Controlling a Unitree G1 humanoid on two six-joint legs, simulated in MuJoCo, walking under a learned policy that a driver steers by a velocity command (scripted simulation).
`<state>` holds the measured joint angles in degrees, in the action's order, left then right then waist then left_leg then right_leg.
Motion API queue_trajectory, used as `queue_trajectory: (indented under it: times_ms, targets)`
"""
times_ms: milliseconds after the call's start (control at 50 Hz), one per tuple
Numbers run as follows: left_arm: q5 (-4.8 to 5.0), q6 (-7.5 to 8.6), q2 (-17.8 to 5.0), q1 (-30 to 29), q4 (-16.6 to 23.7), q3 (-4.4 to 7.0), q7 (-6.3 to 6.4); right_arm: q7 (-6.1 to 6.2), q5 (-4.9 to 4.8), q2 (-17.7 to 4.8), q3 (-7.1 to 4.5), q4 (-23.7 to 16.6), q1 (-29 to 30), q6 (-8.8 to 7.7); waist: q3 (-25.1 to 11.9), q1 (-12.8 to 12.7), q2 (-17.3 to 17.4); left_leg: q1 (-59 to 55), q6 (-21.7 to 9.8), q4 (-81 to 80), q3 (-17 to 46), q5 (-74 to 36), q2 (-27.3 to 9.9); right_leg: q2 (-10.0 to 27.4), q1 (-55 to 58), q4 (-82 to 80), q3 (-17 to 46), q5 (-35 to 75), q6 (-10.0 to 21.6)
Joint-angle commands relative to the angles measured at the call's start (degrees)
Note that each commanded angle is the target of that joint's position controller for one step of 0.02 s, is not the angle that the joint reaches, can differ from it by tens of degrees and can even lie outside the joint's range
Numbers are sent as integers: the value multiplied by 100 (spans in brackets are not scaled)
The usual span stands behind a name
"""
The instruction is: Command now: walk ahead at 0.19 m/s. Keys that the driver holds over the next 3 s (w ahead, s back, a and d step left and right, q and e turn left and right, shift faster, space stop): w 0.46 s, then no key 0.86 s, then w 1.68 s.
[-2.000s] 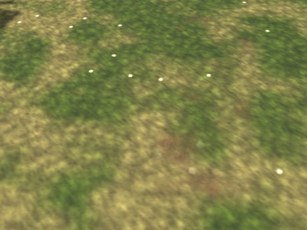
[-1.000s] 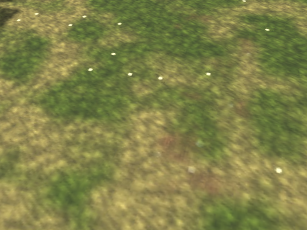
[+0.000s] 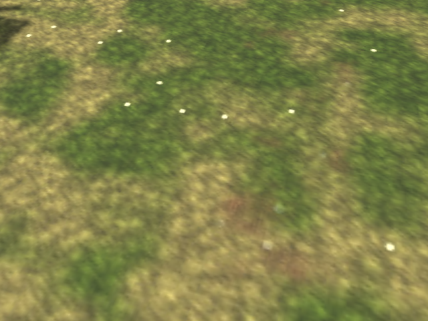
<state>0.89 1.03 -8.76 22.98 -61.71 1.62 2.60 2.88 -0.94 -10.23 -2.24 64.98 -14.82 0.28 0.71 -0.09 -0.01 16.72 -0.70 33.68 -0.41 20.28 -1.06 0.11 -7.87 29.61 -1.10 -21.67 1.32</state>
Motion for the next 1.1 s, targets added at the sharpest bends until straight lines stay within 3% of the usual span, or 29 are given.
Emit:
queue_trajectory:
  times_ms: [20, 40, 80, 120, 160, 180, 200, 220, 240, 280, 320, 440, 560, 600, 620, 640, 660, 680, 700, 720, 740, 780, 840, 900, 980, 1000, 1020, 1060, 1100]
  targets:
    - [107, 124, -1178, 732, 101, 301, 28, -83, -52, -272, -36, -412, 361, -253, 1145, -260, -1091, 1179, -200, 1125, -427, 536, 171, 1610, -731, -2042, 2253, -2868, 1124]
    - [85, 194, -1198, 694, 137, 324, 20, -143, -72, -294, -35, -525, 541, -356, 1319, -281, -1090, 1618, -295, 1569, -180, 563, -87, 1967, -642, -2190, 2686, -2582, 1330]
    - [48, 302, -1037, 506, 235, 298, -30, -233, -149, -414, -64, -691, 646, -517, 1328, -187, -916, 2118, -447, 1545, 71, 987, -376, 1999, -112, -2037, 2534, -1551, 1252]
    - [123, 290, -1065, 195, 329, 304, -80, -298, -169, -423, -101, -592, 312, -621, 1029, 74, -690, 974, -480, 284, -288, 507, -187, 1495, -332, -1684, 1617, -791, 889]
    - [105, 245, -1119, 49, 404, 298, -114, -315, -118, -485, -245, -64, -884, -596, 489, 530, -499, -1287, -287, -276, -794, -701, 433, 907, -1353, -844, 871, 112, 655]
    - [83, 286, -979, -214, 506, 244, -128, -301, -94, -730, -363, 110, -1695, -581, 226, 925, 93, -2128, -456, -701, 61, -469, -72, 508, -1908, 615, 335, 965, 392]
    - [49, 386, -495, -247, 745, 123, -119, -281, -92, -1512, -521, 122, -2472, -603, -226, 1048, 1840, -2961, -1240, -1893, 2841, 139, -1652, -224, -3065, 2904, -348, 81, -24]
    - [163, 505, -397, -315, 843, 107, -132, -324, 52, -1222, -368, 101, -2326, -697, -314, 822, 1627, -2737, -1723, -2536, 4529, 807, -2270, -247, -3647, 4255, 569, -858, 84]
    - [280, 578, -560, -471, 919, 135, -176, -323, 36, -948, -257, -78, -1643, -769, 281, 519, 952, -2370, -1594, -2444, 4005, 991, -2276, 154, -4172, 4777, 771, -478, 292]
    - [175, 638, -747, -613, 897, 203, -207, -394, 49, -672, -111, -353, -837, -776, 549, 222, 279, -1788, -1174, -2488, 2427, 110, -1706, 622, -4038, 4385, 609, 616, 470]
    - [93, 572, -891, -592, 847, 311, -249, -392, 80, -482, -24, -363, -874, -706, 505, 108, 397, -1526, -901, -2567, 1374, -1045, -1228, 779, -3497, 3763, 419, 1055, 416]
    - [46, 440, -515, -1969, 1349, 188, -324, -186, 123, -834, -34, -420, -1268, -590, 737, 279, 287, -1304, -985, -2812, 546, -2290, -1057, 677, -3624, 1813, 24, 1979, 15]
    - [57, 507, -632, -2753, 1662, 141, -490, -130, 57, -948, -79, -377, -1528, -491, 695, 294, 568, -1490, -760, -2237, 52, -4005, -1069, 175, -2490, 298, -223, 2539, 193]
    - [14, 536, -964, -2101, 1495, 270, -495, -115, 70, -1051, -121, -440, -1292, -456, 151, -132, 781, -1887, -552, -1445, 51, -5221, -1092, -84, -1700, 175, -209, 2423, 410]
    - [-16, 556, -1159, -1277, 1215, 375, -482, -118, 62, -1052, -124, -487, -1110, -423, -304, -556, 758, -1885, -412, -586, -46, -5575, -920, -255, -792, -20, -277, 2646, 547]
    - [-67, 551, -1411, -644, 1013, 457, -437, -145, 77, -1017, -101, -539, -1123, -430, -742, -820, 574, -1336, -175, 481, -156, -4943, -632, 54, 366, -138, -69, 3810, 693]
    - [-267, 515, -1876, -31, 877, 506, -380, -171, 234, -659, 11, -669, -1424, -471, -1655, -688, -612, 136, 61, 2521, -289, -1761, -19, 1437, 2208, 460, 1332, 6342, 1203]
    - [-331, 461, -1739, -65, 878, 387, -413, -239, 90, -99, 153, -410, -2415, -548, -2879, -237, -1669, 928, 223, 4300, 544, 1999, 652, 2624, 3157, -8, 3267, 7493, 2205]
    - [-174, 413, -1466, -432, 958, 345, -470, -271, -47, -517, 39, -294, -2409, -566, -2851, -256, -1051, 917, 214, 4696, 1106, 1736, 373, 2393, 2372, -488, 3138, 5816, 2187]
    - [-66, 385, -1179, -1162, 1098, 265, -466, -245, -121, -699, -13, -532, -1568, -519, -1702, -182, -588, 1411, 224, 4592, 633, 1473, 58, 2048, 1400, -713, 2303, 4598, 1836]
    - [-48, 397, -943, -1621, 1141, 168, -459, -175, -55, -665, -31, -642, -1063, -443, -1013, -47, -44, 1354, 258, 4154, 476, 1093, -203, 1742, 368, -1025, 1758, 4095, 1558]
    - [-177, 419, -829, -1957, 1079, 113, -449, -46, 40, -597, -96, -657, -1051, -235, -580, 252, -177, 503, 249, 3257, 425, 681, -462, 1335, -1033, -1358, 1043, 3550, 1290]
    - [-334, 420, -936, -1889, 939, 128, -381, 62, 86, -345, -57, -678, -1090, -111, -559, 390, -521, -77, 256, 1867, 229, 547, -396, 1122, -1563, -1526, 652, 3470, 1340]
    - [-232, 324, -1080, -1832, 917, 157, -269, 62, 101, -527, -85, -746, -766, -3, -749, 282, -580, -408, 218, 913, 153, -250, -358, 1171, -1525, -1744, 815, 1498, 1275]
    - [-92, 172, -844, -1697, 759, 70, -193, -1, 244, -598, -126, -727, -556, 42, -109, 358, -434, -939, -38, -367, 33, -897, -276, 803, -2103, -1810, 791, -1169, 581]
    - [-86, 154, -816, -1537, 704, 58, -187, 12, 257, -714, -126, -784, -500, 20, 141, 257, -199, -748, -171, -895, 344, -750, -546, 620, -2049, -1543, 697, -1160, 348]
    - [-71, 130, -850, -1181, 678, 102, -162, 32, 160, -1121, -218, -748, -317, -6, 349, -128, 501, -97, -329, -1052, 459, 145, -595, 223, -1717, -1349, 308, -670, 189]
    - [-112, 82, -871, -1220, 637, 110, -89, -5, 158, -721, -157, -683, -117, -124, 389, -127, 826, 802, -203, -1555, 487, 982, -479, 117, -660, -841, 84, 219, 125]
    - [-146, 50, -849, -1114, 546, 113, -61, -33, 149, -634, -149, -686, 46, -231, 264, -169, 726, 686, -48, -1511, 418, 427, -417, 153, -438, -696, 71, 591, 191]
